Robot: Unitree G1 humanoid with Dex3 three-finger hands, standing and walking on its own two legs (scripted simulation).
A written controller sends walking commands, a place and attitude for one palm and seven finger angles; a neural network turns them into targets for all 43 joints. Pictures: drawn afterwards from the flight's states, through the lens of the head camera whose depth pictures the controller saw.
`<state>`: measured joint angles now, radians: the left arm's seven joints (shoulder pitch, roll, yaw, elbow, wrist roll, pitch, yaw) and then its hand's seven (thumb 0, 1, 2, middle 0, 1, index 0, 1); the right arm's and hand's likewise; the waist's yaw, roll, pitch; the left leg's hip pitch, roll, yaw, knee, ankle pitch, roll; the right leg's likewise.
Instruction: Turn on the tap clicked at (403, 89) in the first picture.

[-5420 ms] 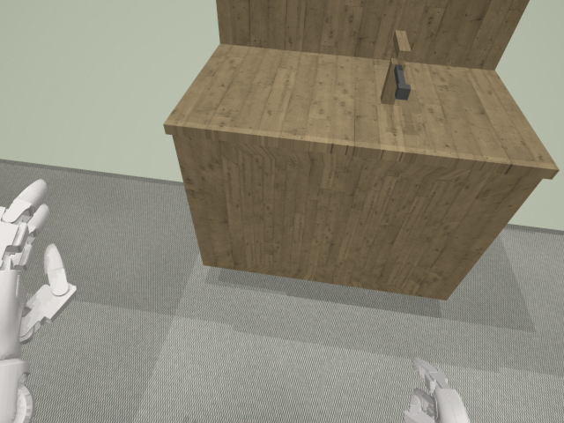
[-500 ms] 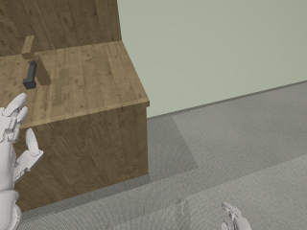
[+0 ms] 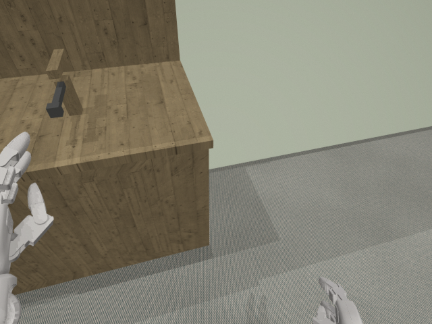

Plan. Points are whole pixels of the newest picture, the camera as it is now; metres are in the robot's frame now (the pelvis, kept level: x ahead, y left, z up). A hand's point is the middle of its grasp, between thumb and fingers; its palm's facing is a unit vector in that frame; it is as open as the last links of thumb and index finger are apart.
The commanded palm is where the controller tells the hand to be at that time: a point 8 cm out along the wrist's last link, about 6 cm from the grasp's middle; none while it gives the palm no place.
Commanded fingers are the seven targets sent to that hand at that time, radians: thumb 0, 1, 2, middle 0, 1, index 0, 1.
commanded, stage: come to a stop and stand still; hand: left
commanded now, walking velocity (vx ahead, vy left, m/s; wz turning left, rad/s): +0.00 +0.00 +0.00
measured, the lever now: (55, 110) +0.56 +0.44 +0.10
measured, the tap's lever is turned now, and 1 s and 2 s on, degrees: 0 0 0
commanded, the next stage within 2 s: look again from close up in 0.28 s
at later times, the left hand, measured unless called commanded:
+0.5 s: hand out of the picture +0.24 +0.30 +0.23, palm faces +0.57 -0.72 -0.39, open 7.4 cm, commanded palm +0.14 +0.28 +0.18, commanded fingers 0.00 0.90 0.90 -0.20 -0.30 -0.20 -0.30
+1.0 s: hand (36, 168) +0.29 +0.29 +0.19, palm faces +0.41 -0.82 -0.39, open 7.4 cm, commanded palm +0.24 +0.33 +0.18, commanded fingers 0.00 0.90 0.90 -0.20 -0.30 -0.20 -0.30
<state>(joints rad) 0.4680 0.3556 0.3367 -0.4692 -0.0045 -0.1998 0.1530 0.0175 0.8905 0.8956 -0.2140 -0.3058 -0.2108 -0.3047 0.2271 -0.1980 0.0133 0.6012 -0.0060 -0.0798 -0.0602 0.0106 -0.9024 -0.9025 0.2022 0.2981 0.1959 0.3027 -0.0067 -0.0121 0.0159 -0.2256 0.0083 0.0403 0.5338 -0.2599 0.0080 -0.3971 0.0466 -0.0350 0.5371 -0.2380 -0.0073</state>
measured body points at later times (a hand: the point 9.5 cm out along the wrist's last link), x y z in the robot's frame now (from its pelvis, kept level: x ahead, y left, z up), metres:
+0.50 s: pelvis +0.00 +0.00 +0.00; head +0.00 +0.00 +0.45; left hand +0.20 +0.33 +0.25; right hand +0.17 -0.22 -0.09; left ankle +0.02 +0.13 -0.73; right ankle +0.09 -0.08 -0.73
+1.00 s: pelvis +0.07 +0.05 +0.00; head +0.08 +0.05 +0.45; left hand +0.26 +0.33 +0.21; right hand +0.25 -0.18 -0.08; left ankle +0.02 +0.12 -0.73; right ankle +0.09 -0.08 -0.73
